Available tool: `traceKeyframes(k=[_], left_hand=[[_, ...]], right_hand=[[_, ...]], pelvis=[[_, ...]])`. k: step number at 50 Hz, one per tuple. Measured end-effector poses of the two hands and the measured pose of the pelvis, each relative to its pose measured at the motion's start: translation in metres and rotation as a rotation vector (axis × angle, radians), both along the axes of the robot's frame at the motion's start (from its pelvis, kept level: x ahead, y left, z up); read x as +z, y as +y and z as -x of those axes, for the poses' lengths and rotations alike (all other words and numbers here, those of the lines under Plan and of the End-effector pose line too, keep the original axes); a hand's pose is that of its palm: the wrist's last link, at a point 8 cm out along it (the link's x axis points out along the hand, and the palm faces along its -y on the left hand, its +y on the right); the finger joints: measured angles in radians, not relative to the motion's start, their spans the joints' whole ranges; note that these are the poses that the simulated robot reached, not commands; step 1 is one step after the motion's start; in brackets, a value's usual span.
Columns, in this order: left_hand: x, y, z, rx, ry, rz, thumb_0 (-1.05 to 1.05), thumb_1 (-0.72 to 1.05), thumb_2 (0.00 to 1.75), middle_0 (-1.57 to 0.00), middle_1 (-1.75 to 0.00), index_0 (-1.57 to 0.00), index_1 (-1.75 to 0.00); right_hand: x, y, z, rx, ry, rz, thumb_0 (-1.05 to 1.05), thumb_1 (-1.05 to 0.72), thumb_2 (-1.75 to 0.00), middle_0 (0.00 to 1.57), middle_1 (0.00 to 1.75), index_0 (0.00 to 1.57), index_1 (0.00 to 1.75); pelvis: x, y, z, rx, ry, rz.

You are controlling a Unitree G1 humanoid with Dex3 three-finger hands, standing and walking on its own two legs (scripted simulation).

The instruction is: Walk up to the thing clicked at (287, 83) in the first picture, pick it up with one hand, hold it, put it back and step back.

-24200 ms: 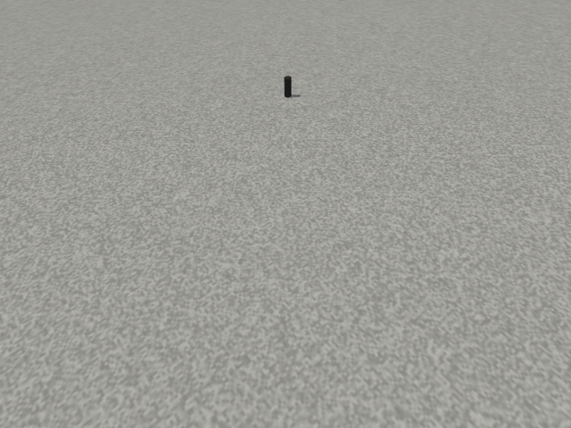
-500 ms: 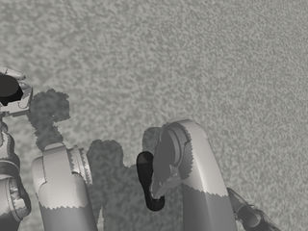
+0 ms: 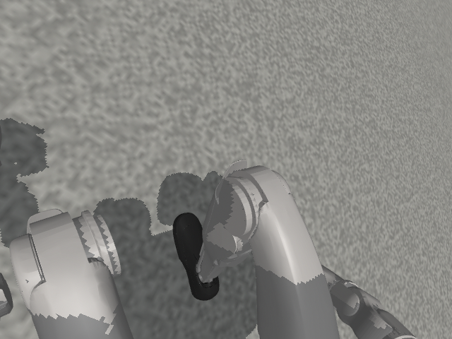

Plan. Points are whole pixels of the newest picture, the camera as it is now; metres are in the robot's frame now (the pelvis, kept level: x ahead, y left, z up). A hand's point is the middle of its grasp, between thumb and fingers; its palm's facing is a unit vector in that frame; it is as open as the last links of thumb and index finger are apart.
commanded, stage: lower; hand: left
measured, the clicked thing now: out of the picture +0.45 +0.26 -0.20
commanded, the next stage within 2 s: loosen in 0.62 s
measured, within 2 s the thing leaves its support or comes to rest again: rests again in 0.44 s
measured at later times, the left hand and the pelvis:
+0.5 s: hand out of the picture +0.45 +0.25 -0.20, palm faces +0.27 -0.96 -0.02, open 6.3 cm; pelvis +0.00 +0.01 +0.00, yaw -2 degrees
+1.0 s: hand out of the picture +0.45 +0.25 -0.20, palm faces +0.28 -0.96 -0.01, open 7.5 cm; pelvis -0.01 +0.01 +0.00, yaw -2 degrees
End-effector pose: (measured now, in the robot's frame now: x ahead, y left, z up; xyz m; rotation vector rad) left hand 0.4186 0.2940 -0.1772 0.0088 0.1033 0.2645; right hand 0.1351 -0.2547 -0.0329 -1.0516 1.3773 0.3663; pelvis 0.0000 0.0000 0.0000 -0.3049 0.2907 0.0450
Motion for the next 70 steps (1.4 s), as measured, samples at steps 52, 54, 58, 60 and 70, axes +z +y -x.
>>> traceKeyframes(k=[52,54,58,60,70], left_hand=[[-0.024,-0.001,-0.002,0.018,-0.029,0.001,0.01,-0.07,0.73,-0.87,-0.85,-0.89,-0.86],[-0.023,-0.001,-0.003,0.018,-0.029,0.000,0.01,-0.13,0.65,-0.83,-0.79,-0.84,-0.80],[-0.021,-0.001,-0.003,0.018,-0.026,0.002,0.01,-0.25,0.51,-0.74,-0.67,-0.74,-0.68],[-0.021,-0.002,-0.002,0.016,-0.023,0.002,0.00,-0.30,0.46,-0.69,-0.61,-0.69,-0.62],[-0.023,-0.001,-0.001,0.025,-0.026,0.007,0.00,-0.46,0.28,-0.45,-0.37,-0.44,-0.39]], right_hand=[[0.019,0.015,0.008,0.089,0.039,0.078,0.00,-0.90,-0.90,0.20,0.30,0.21,0.30],[0.019,0.015,0.007,0.090,0.036,0.078,0.00,-0.90,-0.90,0.20,0.30,0.21,0.30],[0.020,0.015,0.006,0.090,0.028,0.078,0.00,-0.90,-0.90,0.20,0.30,0.21,0.30],[0.020,0.014,0.005,0.089,0.025,0.077,0.00,-0.90,-0.90,0.20,0.30,0.21,0.30],[0.020,0.014,0.003,0.095,0.028,0.077,0.00,-0.91,-0.90,0.20,0.30,0.21,0.30]], pelvis=[[-0.001,0.009,0.006,-0.028,-0.060,0.062],[-0.001,0.009,0.006,-0.028,-0.060,0.062],[-0.001,0.009,0.006,-0.028,-0.059,0.062],[-0.001,0.009,0.006,-0.029,-0.059,0.061],[0.000,0.009,0.006,-0.029,-0.056,0.059]])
